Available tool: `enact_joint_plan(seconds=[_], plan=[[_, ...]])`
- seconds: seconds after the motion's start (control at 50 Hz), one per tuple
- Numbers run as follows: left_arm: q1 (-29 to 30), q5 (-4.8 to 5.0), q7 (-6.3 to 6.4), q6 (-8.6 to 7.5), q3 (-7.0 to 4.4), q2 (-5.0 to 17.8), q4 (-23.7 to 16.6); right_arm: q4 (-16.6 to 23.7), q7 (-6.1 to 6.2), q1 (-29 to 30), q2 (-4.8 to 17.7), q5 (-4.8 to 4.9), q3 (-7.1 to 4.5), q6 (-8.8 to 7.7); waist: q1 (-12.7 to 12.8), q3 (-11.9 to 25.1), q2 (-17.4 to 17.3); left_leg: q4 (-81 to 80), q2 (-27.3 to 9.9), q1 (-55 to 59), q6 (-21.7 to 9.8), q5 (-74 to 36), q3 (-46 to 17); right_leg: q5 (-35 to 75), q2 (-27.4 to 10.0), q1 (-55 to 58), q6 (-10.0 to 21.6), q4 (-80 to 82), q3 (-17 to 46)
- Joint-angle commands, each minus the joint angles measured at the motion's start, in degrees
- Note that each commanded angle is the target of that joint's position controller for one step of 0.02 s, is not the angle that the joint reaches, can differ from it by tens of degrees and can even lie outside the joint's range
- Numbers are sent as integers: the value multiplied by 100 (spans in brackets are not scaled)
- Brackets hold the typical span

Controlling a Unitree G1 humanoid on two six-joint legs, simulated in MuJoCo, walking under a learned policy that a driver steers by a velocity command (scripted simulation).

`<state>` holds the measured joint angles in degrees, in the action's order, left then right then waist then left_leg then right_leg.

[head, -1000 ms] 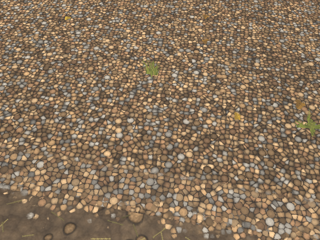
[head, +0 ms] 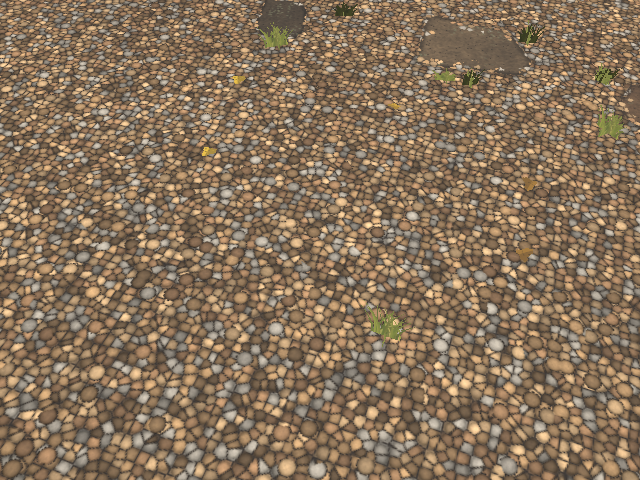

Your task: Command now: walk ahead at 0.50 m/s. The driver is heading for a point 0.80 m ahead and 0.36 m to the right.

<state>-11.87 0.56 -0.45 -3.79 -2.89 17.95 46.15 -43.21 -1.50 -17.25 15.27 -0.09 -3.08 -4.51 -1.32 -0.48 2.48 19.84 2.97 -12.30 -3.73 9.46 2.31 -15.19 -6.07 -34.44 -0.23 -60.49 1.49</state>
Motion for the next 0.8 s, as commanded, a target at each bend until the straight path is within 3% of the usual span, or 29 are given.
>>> enact_joint_plan(seconds=[0.02,0.12,0.22,0.26,0.28,0.3,0.32,0.34,0.36,0.38,0.4,0.42,0.44,0.48,0.56,0.64,0.72,0.76,0.78,0.8], plan=[[6,-60,21,8,-52,235,-337,300,58,261,824,11,-205,-149,200,18,-599,-1198,-1513,218,-1072,-1200,-1183,833,-235,-483,-133,638,164],[880,19,-109,-65,38,81,-527,40,128,-89,1024,35,-245,-104,-157,-162,-564,-1277,-1384,424,-782,-1035,-479,2184,19,-135,-49,2282,-77],[1402,66,-257,-55,20,194,-864,-278,168,-372,1093,70,-300,6,-286,-338,-541,-913,-1826,1524,-600,-1351,-253,1542,177,-486,285,2768,-3],[1210,31,-303,-55,-31,299,-904,-284,215,-246,1172,84,-332,78,-119,-160,-654,-393,-1850,1794,-441,-2667,-60,999,383,-102,468,2837,-232],[823,10,-300,-47,-108,423,-838,-258,249,-153,1231,83,-345,122,103,136,-734,169,-1769,1815,-327,-3744,96,848,605,519,576,2867,-451],[30,9,-275,-36,-258,648,-628,-213,295,-97,1188,65,-322,181,498,597,-640,1228,-1527,1574,-151,-4381,378,998,872,1620,730,3046,-611],[-915,22,-206,-4,-436,1094,-451,-70,359,-186,1040,-37,-238,177,834,1226,-168,2855,-1287,380,87,-3260,538,1349,289,3332,1051,2935,382],[-1156,73,-188,4,-548,1654,-432,162,256,-800,324,-167,13,23,411,1827,1313,4996,-104,-2246,527,1118,293,354,-1076,5433,2187,3448,3474],[-1305,120,-182,6,-413,1141,-479,100,165,-427,699,-19,-40,-178,734,2251,916,5719,-52,-3047,478,2245,-761,-433,-1262,5853,2277,4186,4499],[-1045,66,-152,-10,-348,928,-526,285,98,93,963,181,-106,-309,795,1455,665,5784,-346,-3499,363,1846,-850,-250,-1106,5318,2012,4279,3720],[-744,36,-126,-18,-322,826,-608,373,112,410,911,162,-70,-379,664,1009,92,5436,-588,-3396,297,1401,-787,176,-881,4544,1844,4294,3099],[-426,10,-113,-10,-278,684,-682,399,149,571,910,27,-96,-392,459,609,-197,4903,-750,-3111,324,1139,-746,809,-707,3716,1744,4390,2637],[-229,-53,-92,-12,-229,560,-774,416,170,532,943,-42,-138,-342,251,504,-103,4613,-868,-2690,356,980,-777,1321,-561,3164,1711,4514,2347],[-120,-40,-60,-7,-240,558,-856,441,175,394,819,-79,-136,-219,61,396,25,4167,-888,-2385,488,923,-725,1733,-432,2619,1775,4708,2111],[-355,32,72,-5,-330,804,-796,621,197,992,550,-107,-45,-122,189,114,14,2748,-726,-2249,736,-286,-565,1882,-89,1976,1585,4833,1487],[-747,81,134,75,-350,828,-676,798,116,1778,458,-13,-1,-188,516,57,162,1400,-362,-1612,768,-1470,-527,1274,110,1811,1291,4670,1442],[-973,103,159,156,-352,770,-608,896,38,1973,701,51,-98,-270,503,74,284,802,-265,-1449,607,-979,-744,943,-118,2505,1165,4088,2108],[-851,83,163,194,-355,736,-652,805,40,1570,813,62,-176,-321,240,160,452,558,-252,-878,407,-626,-666,1112,-102,2602,1037,3678,2305],[-795,62,152,193,-302,575,-701,691,76,1069,948,22,-257,-344,-19,452,422,406,-368,-47,226,-630,-660,1328,141,2445,875,3162,2165],[-736,-4,127,163,-181,253,-816,619,128,256,1231,-80,-346,-361,-396,1164,-10,564,-1219,1348,-147,-410,-1400,872,455,1826,663,1761,1743]])
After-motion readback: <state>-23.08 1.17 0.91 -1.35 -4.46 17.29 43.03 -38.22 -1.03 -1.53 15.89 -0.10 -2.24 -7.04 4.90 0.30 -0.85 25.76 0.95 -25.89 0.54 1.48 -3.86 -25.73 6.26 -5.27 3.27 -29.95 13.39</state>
